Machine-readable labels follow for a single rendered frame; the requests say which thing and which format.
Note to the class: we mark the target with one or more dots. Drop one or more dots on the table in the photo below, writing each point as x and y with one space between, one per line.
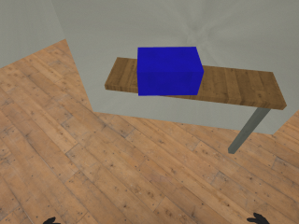
223 85

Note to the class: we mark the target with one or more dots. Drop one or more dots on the carton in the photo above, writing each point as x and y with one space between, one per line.
166 71

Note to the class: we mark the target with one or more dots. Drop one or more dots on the robot right hand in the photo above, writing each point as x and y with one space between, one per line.
259 219

